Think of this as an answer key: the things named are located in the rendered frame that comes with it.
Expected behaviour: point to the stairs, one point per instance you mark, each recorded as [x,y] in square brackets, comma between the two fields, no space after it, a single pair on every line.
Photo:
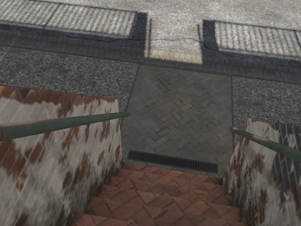
[146,196]

